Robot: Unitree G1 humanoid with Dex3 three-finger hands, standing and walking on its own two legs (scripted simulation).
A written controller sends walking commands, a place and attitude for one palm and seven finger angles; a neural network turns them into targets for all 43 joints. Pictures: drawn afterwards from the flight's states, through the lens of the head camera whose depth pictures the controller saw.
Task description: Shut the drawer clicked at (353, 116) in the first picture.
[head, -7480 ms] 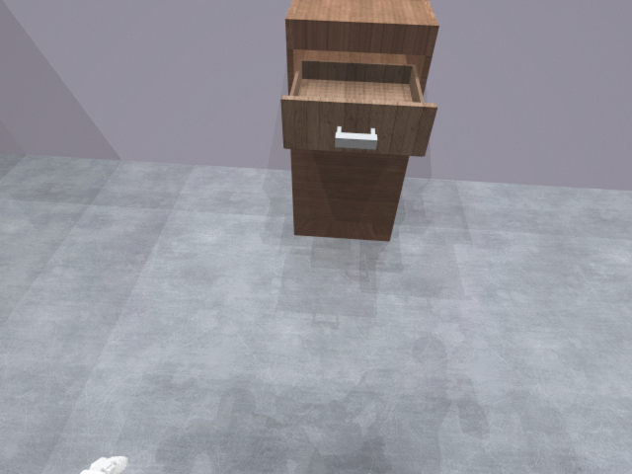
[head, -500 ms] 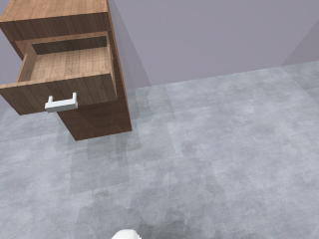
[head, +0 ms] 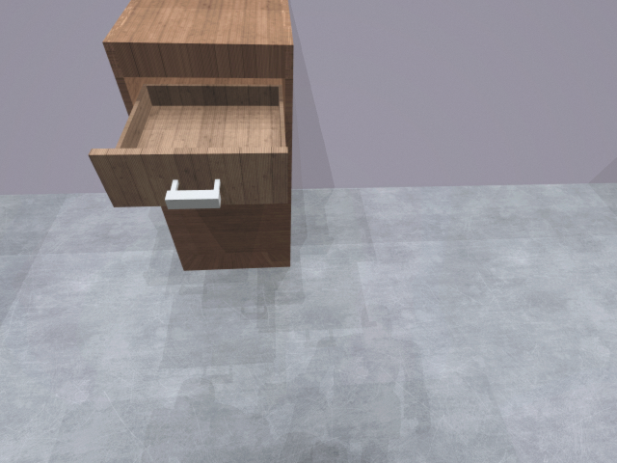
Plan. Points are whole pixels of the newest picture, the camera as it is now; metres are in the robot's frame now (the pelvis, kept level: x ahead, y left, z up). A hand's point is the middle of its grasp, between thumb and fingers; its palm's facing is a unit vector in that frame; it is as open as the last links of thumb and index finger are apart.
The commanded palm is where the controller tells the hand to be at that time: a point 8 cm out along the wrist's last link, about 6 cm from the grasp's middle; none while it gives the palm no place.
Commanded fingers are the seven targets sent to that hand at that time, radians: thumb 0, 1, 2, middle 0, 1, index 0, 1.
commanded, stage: take the last steps up to it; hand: left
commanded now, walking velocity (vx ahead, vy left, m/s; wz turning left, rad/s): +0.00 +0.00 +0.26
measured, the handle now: (195, 191) +0.60 +0.26 -0.05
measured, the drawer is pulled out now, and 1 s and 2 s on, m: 0.30 0.30 0.30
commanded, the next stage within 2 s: come to a stop and stand still in 1.26 s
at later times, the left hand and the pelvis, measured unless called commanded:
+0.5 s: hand out of the picture -0.07 +0.12 -0.16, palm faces +0.22 -0.95 -0.20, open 7.3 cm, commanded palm none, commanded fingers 0.00 0.90 0.90 -0.20 -0.30 -0.20 -0.30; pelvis +0.03 -0.03 +0.01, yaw +6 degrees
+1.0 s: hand (154, 418) +0.21 +0.25 -0.17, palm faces +0.13 -0.98 -0.17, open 7.4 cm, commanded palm none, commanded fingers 0.00 0.90 0.90 -0.20 -0.30 -0.20 -0.30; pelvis +0.17 +0.06 +0.00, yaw +3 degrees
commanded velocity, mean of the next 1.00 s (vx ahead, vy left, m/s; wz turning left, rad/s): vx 0.29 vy -0.02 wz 0.01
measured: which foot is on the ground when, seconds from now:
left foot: down 0.00-0.16, up 0.18-0.68, down 0.70-1.00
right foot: up 0.00-0.12, down 0.14-0.70, up 0.72-1.00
